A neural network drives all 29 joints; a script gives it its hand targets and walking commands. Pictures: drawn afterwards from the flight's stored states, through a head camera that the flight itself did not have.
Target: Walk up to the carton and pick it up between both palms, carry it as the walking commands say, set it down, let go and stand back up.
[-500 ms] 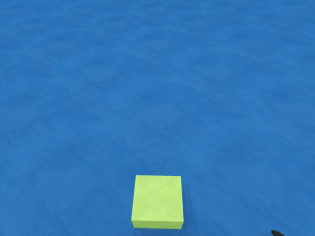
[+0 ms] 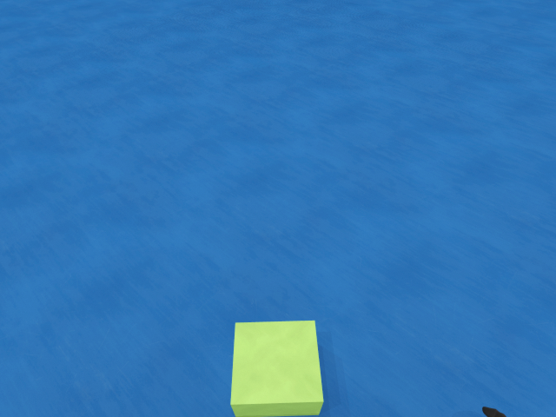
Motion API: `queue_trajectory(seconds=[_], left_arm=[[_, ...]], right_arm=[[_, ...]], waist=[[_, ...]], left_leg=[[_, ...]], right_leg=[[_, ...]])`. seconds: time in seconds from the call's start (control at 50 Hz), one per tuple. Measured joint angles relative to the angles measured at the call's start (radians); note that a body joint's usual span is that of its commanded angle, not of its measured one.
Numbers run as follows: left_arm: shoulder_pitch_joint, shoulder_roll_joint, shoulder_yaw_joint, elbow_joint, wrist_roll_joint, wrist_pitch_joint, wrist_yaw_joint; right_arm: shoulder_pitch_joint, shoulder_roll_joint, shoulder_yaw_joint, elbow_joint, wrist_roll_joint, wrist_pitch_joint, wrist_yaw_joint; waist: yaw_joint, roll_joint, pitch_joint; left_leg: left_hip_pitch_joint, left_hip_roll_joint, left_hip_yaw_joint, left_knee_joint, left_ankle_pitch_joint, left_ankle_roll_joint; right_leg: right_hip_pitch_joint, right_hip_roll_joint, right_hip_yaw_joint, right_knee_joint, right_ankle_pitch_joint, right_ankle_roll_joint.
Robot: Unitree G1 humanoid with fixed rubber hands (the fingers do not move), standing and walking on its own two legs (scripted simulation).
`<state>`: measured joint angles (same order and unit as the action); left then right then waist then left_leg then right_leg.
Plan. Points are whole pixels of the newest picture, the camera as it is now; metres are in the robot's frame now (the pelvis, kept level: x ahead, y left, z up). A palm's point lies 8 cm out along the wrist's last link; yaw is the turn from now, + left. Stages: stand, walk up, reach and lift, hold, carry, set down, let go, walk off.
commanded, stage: walk up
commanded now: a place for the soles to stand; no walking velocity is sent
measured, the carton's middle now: (276, 368) +0.44 +0.03 -0.70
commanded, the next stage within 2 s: reach and lift in 0.74 s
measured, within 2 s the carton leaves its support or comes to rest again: neither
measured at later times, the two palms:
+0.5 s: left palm out of the picture +0.06 +0.36 -0.10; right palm out of the picture +0.10 -0.30 -0.11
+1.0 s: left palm out of the picture +0.15 +0.32 -0.10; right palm out of the picture +0.16 -0.29 -0.10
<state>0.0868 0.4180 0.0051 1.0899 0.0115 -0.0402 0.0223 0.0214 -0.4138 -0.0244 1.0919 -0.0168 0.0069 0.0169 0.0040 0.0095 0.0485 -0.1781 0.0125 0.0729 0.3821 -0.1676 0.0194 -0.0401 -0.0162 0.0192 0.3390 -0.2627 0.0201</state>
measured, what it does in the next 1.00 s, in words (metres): stands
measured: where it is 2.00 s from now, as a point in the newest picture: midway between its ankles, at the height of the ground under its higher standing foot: outside the picture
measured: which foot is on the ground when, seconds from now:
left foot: down 0.00-1.00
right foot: down 0.00-1.00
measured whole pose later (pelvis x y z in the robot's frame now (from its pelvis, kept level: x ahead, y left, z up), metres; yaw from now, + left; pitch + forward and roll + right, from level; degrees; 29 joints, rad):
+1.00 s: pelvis -0.03 +0.01 -0.02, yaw -1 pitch +2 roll +1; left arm 0.05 0.35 0.20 0.53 0.08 0.24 -0.06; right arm 0.02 -0.33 -0.18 0.57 -0.09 0.21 0.08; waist 0.01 -0.04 0.19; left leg -0.41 -0.01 0.09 0.60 -0.23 0.03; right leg -0.32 -0.04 0.04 0.65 -0.37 0.04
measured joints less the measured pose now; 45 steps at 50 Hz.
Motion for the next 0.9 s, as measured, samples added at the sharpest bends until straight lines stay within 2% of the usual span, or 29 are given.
queue_trajectory(seconds=[0.18,0.28,0.42,0.74,0.82,0.9], left_arm=[[0.063,0.025,0.016,-0.020,0.007,-0.003,0.020],[0.072,0.032,0.016,-0.030,0.005,0.001,0.020],[0.096,0.023,0.016,-0.046,0.011,-0.003,0.022],[0.115,0.031,0.017,-0.105,0.015,-0.007,0.027],[0.056,-0.009,0.113,-0.365,0.025,0.146,-0.029],[-0.027,-0.044,0.158,-0.507,0.049,0.246,-0.067]], right_arm=[[0.035,-0.023,-0.022,-0.041,-0.016,0.026,0.025],[0.040,-0.017,-0.022,-0.063,-0.016,0.031,0.025],[0.037,-0.012,-0.024,-0.097,-0.016,0.035,0.029],[0.044,-0.019,-0.028,-0.153,-0.012,0.034,0.036],[0.078,0.015,-0.102,-0.359,-0.020,0.113,0.046],[0.014,0.058,-0.136,-0.468,-0.066,0.186,0.057]], waist=[[-0.008,0.001,0.003],[-0.009,-0.005,0.010],[-0.007,0.005,0.013],[-0.008,0.006,0.014],[0.015,-0.008,0.041],[0.014,-0.032,0.123]], left_leg=[[-0.030,-0.019,0.017,0.053,-0.027,0.023],[-0.047,-0.028,0.027,0.075,-0.035,0.034],[-0.064,-0.023,0.034,0.102,-0.049,0.034],[-0.083,-0.012,0.048,0.150,-0.076,0.031],[-0.155,-0.020,0.033,0.196,-0.079,0.022],[-0.178,-0.026,0.021,0.192,-0.057,0.019]], right_leg=[[-0.044,-0.023,0.015,0.077,-0.035,0.019],[-0.076,-0.034,0.022,0.126,-0.056,0.011],[-0.091,-0.033,0.027,0.142,-0.059,0.027],[-0.122,-0.027,0.041,0.197,-0.084,0.025],[-0.198,-0.035,0.029,0.270,-0.110,0.024],[-0.228,-0.038,0.020,0.288,-0.102,0.024]])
